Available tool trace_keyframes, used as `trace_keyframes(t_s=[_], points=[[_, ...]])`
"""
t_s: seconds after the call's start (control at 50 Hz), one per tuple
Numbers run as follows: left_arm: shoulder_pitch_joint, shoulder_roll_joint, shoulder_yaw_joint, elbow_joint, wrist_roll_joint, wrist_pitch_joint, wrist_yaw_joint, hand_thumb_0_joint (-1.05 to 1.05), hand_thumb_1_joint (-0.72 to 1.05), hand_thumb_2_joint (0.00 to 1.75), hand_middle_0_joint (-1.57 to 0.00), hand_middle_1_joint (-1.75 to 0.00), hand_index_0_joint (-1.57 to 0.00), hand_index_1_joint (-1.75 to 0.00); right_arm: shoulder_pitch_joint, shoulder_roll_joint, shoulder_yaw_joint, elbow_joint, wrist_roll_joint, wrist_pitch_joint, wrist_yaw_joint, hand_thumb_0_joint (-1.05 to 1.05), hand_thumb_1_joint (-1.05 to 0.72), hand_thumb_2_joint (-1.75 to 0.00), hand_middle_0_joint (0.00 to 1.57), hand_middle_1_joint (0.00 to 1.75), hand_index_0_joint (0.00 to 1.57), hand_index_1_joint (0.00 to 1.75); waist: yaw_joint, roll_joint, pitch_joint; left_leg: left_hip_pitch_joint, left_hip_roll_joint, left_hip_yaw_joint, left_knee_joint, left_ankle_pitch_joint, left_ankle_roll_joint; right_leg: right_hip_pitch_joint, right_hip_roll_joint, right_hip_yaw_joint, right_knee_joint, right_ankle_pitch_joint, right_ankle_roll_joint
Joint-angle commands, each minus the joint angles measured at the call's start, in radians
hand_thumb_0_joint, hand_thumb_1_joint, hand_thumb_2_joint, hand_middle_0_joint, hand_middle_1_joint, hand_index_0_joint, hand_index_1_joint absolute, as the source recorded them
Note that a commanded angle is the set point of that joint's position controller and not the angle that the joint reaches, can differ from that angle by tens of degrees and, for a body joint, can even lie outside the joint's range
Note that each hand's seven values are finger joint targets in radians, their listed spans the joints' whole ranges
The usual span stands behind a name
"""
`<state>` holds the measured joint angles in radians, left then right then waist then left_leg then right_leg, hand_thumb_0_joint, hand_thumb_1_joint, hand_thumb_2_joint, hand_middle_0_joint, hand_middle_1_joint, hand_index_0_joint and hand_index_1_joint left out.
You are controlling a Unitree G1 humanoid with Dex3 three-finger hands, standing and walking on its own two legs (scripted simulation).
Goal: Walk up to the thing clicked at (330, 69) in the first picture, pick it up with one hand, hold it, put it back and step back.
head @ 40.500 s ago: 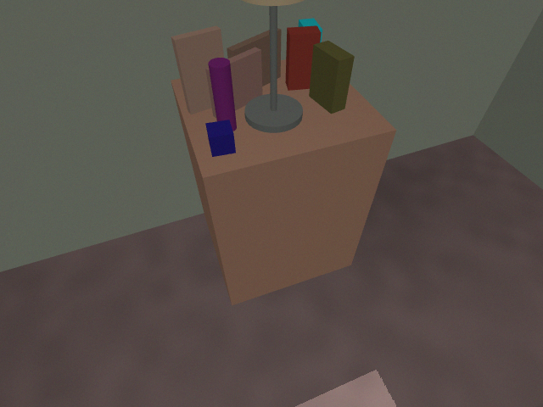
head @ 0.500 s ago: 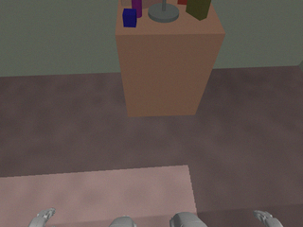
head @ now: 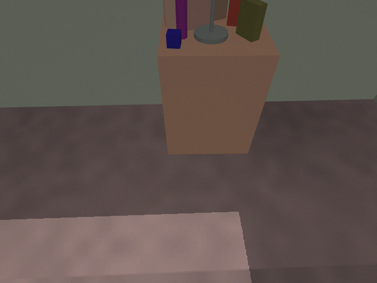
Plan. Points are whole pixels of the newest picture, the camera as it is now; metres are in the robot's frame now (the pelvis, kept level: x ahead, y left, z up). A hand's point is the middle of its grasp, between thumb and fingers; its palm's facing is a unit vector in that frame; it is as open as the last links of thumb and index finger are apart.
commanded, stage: step back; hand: right
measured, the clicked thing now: (250, 19) +1.17 -0.26 +0.02
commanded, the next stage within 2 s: stand in 0.74 s
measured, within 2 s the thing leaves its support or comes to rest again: neither
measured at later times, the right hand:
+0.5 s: hand out of the picture +0.13 -0.24 -0.15, palm faces -0.04 +0.93 -0.37, open 7.4 cm
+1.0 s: hand out of the picture +0.15 -0.24 -0.13, palm faces +0.01 +0.94 -0.33, open 7.4 cm
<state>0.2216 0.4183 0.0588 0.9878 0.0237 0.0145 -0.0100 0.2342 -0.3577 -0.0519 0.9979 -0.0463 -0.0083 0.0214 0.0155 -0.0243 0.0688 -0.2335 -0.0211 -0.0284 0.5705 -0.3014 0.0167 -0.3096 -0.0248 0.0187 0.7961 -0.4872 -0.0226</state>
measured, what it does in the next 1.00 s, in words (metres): stands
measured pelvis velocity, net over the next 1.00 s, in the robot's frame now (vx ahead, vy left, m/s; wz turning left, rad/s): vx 0.05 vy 0.01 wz -0.01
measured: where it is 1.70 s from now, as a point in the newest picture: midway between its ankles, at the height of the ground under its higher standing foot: outside the picture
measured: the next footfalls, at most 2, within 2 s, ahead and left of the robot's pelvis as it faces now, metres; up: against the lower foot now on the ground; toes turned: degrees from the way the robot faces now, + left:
none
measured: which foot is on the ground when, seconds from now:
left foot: down 0.00-1.00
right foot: down 0.00-1.00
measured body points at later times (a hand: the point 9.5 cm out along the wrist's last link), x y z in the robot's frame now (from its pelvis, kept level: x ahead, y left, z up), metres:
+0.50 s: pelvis +0.05 +0.01 +0.00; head +0.07 +0.02 +0.45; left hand +0.13 +0.33 -0.13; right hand +0.14 -0.29 -0.12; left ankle +0.06 +0.14 -0.73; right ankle +0.03 -0.13 -0.73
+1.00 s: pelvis +0.05 +0.01 +0.02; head +0.06 +0.01 +0.47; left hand +0.14 +0.31 -0.11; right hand +0.14 -0.29 -0.11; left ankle +0.06 +0.14 -0.73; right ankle +0.03 -0.13 -0.73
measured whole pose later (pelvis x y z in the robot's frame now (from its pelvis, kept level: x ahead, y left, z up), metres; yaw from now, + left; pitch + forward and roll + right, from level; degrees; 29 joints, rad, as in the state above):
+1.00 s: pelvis +0.05 +0.01 +0.02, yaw -1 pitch -2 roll +0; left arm 0.08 0.35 0.00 1.13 0.01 -0.02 -0.01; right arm 0.04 -0.34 -0.02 1.13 -0.01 -0.01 0.01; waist 0.00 -0.01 0.07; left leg -0.14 0.03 0.03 0.35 -0.17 -0.02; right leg -0.08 -0.02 0.01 0.33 -0.21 0.03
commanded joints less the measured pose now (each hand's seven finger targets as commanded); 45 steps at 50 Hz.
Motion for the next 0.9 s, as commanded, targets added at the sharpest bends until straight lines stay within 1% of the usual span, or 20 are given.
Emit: trace_keyframes(t_s=[0.0,0.04,0.08,0.1,0.12,0.14,0.16,0.2,0.24,0.3,0.32,0.34,0.36,0.38,0.4,0.44,0.48,0.7,0.74,0.88], points=[[-0.068,0.17,0.04,-0.089,-0.007,-0.054,0.002,0.0,0.9,0.9,-0.2,-0.3,-0.2,-0.3,-0.051,-0.284,-0.069,-0.08,0.003,-0.04,-0.022,0.0,-0.9,-0.9,0.2,0.3,0.2,0.3,-0.019,0.201,-0.011,0.056,0.246,-0.303,-0.26,-0.051,0.164,-0.104,-0.02,0.003,-0.052,-0.009,0.0],[-0.044,0.155,0.041,-0.068,-0.006,-0.057,0.003,0.0,0.9,0.9,-0.2,-0.3,-0.2,-0.3,-0.074,-0.277,-0.065,-0.09,0.007,-0.031,-0.018,0.0,-0.9,-0.9,0.2,0.3,0.2,0.3,-0.009,0.216,-0.037,0.002,0.221,-0.232,-0.218,0.021,0.145,0.029,0.011,-0.042,-0.17,0.042,0.003],[0.005,0.141,0.043,-0.036,0.0,-0.065,0.013,0.0,0.9,0.9,-0.2,-0.3,-0.2,-0.3,-0.109,-0.25,-0.054,-0.099,0.02,-0.014,-0.017,0.0,-0.9,-0.9,0.2,0.3,0.2,0.3,0.036,0.174,-0.052,-0.093,0.172,-0.153,-0.107,0.042,0.097,0.207,0.049,-0.083,-0.378,0.186,-0.005],[0.032,0.17,0.054,-0.018,0.008,-0.07,0.021,0.0,0.9,0.9,-0.2,-0.3,-0.2,-0.3,-0.116,-0.192,-0.035,-0.109,0.03,-0.011,-0.019,0.0,-0.9,-0.9,0.2,0.3,0.2,0.3,0.055,0.085,-0.07,-0.187,0.133,-0.122,-0.012,0.051,0.053,0.318,0.007,0.009,-0.395,0.234,-0.012],[0.043,0.244,0.072,-0.024,0.017,-0.075,0.028,0.0,0.9,0.9,-0.2,-0.3,-0.2,-0.3,-0.125,-0.149,-0.023,-0.126,0.034,-0.012,-0.021,0.0,-0.9,-0.9,0.2,0.3,0.2,0.3,0.066,-0.091,-0.061,-0.348,0.008,-0.062,0.162,-0.057,0.002,0.355,-0.173,0.319,-0.487,0.113,-0.082],[0.002,0.303,0.081,-0.034,0.014,-0.076,0.025,0.0,0.9,0.9,-0.2,-0.3,-0.2,-0.3,-0.112,-0.175,-0.032,-0.113,0.025,-0.005,-0.032,0.0,-0.9,-0.9,0.2,0.3,0.2,0.3,0.058,-0.127,-0.023,-0.316,-0.004,-0.054,0.297,-0.283,-0.006,0.209,-0.349,0.467,-0.56,-0.063,-0.19],[-0.045,0.295,0.078,-0.06,0.013,-0.078,0.021,0.0,0.9,0.9,-0.2,-0.3,-0.2,-0.3,-0.084,-0.216,-0.047,-0.094,0.02,-0.005,-0.035,0.0,-0.9,-0.9,0.2,0.3,0.2,0.3,0.033,-0.07,0.024,-0.277,0.031,-0.092,0.347,-0.29,-0.009,0.113,-0.386,0.492,-0.554,-0.057,-0.237],[-0.087,0.244,0.064,-0.073,0.005,-0.083,0.024,0.0,0.9,0.9,-0.2,-0.3,-0.2,-0.3,-0.056,-0.212,-0.045,-0.07,0.024,-0.012,-0.029,0.0,-0.9,-0.9,0.2,0.3,0.2,0.3,0.01,-0.048,0.038,-0.262,0.066,-0.099,0.303,-0.203,-0.01,0.12,-0.305,0.336,-0.498,0.129,-0.197],[-0.12,0.232,0.055,-0.07,0.009,-0.083,0.022,0.0,0.9,0.9,-0.2,-0.3,-0.2,-0.3,-0.042,-0.196,-0.043,-0.049,0.023,-0.02,-0.021,0.0,-0.9,-0.9,0.2,0.3,0.2,0.3,-0.001,-0.121,0.002,-0.174,0.073,-0.04,0.192,-0.154,-0.014,0.089,-0.255,0.217,-0.462,0.276,-0.162],[-0.148,0.211,0.037,-0.077,-0.006,-0.067,0.016,0.0,0.9,0.9,-0.2,-0.3,-0.2,-0.3,-0.019,-0.17,-0.042,-0.02,0.016,-0.031,-0.021,0.0,-0.9,-0.9,0.2,0.3,0.2,0.3,-0.034,-0.1,-0.06,0.037,0.021,0.063,-0.097,0.05,-0.015,0.05,-0.174,0.071,-0.31,0.498,-0.103],[-0.14,0.184,0.025,-0.08,-0.009,-0.06,0.015,0.0,0.9,0.9,-0.2,-0.3,-0.2,-0.3,-0.011,-0.179,-0.046,-0.011,0.013,-0.034,-0.027,0.0,-0.9,-0.9,0.2,0.3,0.2,0.3,-0.038,-0.061,-0.078,0.103,0.034,0.034,-0.154,0.168,-0.01,0.034,-0.147,0.049,-0.241,0.537,-0.066],[-0.126,0.147,0.014,-0.086,-0.017,-0.056,0.017,0.0,0.9,0.9,-0.2,-0.3,-0.2,-0.3,-0.013,-0.212,-0.051,-0.011,0.007,-0.038,-0.035,0.0,-0.9,-0.9,0.2,0.3,0.2,0.3,-0.03,0.031,-0.118,0.145,0.136,-0.082,-0.174,0.323,0.018,0.016,-0.095,0.008,-0.157,0.524,-0.029],[-0.115,0.129,0.006,-0.078,-0.035,-0.045,0.018,0.0,0.9,0.9,-0.2,-0.3,-0.2,-0.3,-0.092,-0.271,-0.049,-0.035,0.013,-0.041,-0.035,0.0,-0.9,-0.9,0.2,0.3,0.2,0.3,0.0,0.134,-0.123,0.064,0.275,-0.274,-0.205,0.284,0.104,0.007,-0.003,-0.026,-0.123,0.245,0.015],[-0.108,0.156,0.017,-0.048,-0.031,-0.038,0.025,0.0,0.9,0.9,-0.2,-0.3,-0.2,-0.3,-0.136,-0.294,-0.051,-0.041,0.023,-0.038,-0.032,0.0,-0.9,-0.9,0.2,0.3,0.2,0.3,0.008,0.142,-0.103,-0.015,0.324,-0.292,-0.205,0.271,0.168,0.092,-0.004,-0.016,-0.138,0.076,0.011],[-0.116,0.15,0.009,-0.045,-0.022,-0.043,0.025,0.0,0.9,0.9,-0.2,-0.3,-0.2,-0.3,-0.153,-0.272,-0.046,-0.03,0.02,-0.037,-0.031,0.0,-0.9,-0.9,0.2,0.3,0.2,0.3,0.014,0.109,-0.111,0.022,0.298,-0.243,-0.179,0.348,0.151,0.1,-0.013,-0.006,-0.208,0.115,0.002],[-0.084,0.154,0.012,-0.016,-0.02,-0.053,0.027,0.0,0.9,0.9,-0.2,-0.3,-0.2,-0.3,-0.19,-0.239,-0.028,-0.032,0.025,-0.034,-0.035,0.0,-0.9,-0.9,0.2,0.3,0.2,0.3,0.028,0.124,-0.133,0.02,0.219,-0.12,-0.1,0.473,0.074,0.18,-0.049,0.022,-0.305,0.37,-0.003],[-0.111,0.184,0.017,-0.012,-0.023,-0.057,0.023,0.0,0.9,0.9,-0.2,-0.3,-0.2,-0.3,-0.173,-0.205,-0.019,-0.016,0.033,-0.03,-0.037,0.0,-0.9,-0.9,0.2,0.3,0.2,0.3,0.0,0.106,-0.147,0.028,0.145,-0.046,-0.089,0.438,0.018,0.2,-0.081,0.062,-0.3,0.529,-0.016],[-0.17,0.169,0.006,0.03,-0.013,-0.051,0.022,0.0,0.9,0.9,-0.2,-0.3,-0.2,-0.3,-0.258,-0.192,-0.018,0.037,0.029,-0.02,-0.033,0.0,-0.9,-0.9,0.2,0.3,0.2,0.3,-0.009,0.023,-0.128,0.085,0.152,-0.02,-0.174,0.3,0.011,0.2,-0.092,0.069,-0.414,0.51,-0.007],[-0.17,0.134,-0.016,0.053,-0.021,-0.053,0.017,0.0,0.9,0.9,-0.2,-0.3,-0.2,-0.3,-0.246,-0.197,-0.013,0.045,0.045,-0.022,-0.023,0.0,-0.9,-0.9,0.2,0.3,0.2,0.3,-0.022,0.03,-0.116,0.15,0.157,-0.045,-0.22,0.32,0.008,0.175,-0.096,0.071,-0.46,0.482,0.006],[-0.185,0.156,-0.015,0.073,-0.02,-0.058,0.018,0.0,0.9,0.9,-0.2,-0.3,-0.2,-0.3,-0.252,-0.19,-0.009,0.062,0.04,-0.025,-0.018,0.0,-0.9,-0.9,0.2,0.3,0.2,0.3,-0.02,0.037,-0.13,0.168,0.159,-0.035,-0.261,0.334,-0.002,0.225,-0.105,0.066,-0.495,0.478,0.01]])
